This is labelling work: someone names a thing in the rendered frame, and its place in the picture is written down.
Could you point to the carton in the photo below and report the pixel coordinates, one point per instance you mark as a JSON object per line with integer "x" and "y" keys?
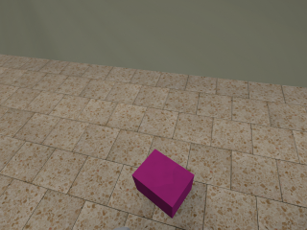
{"x": 163, "y": 181}

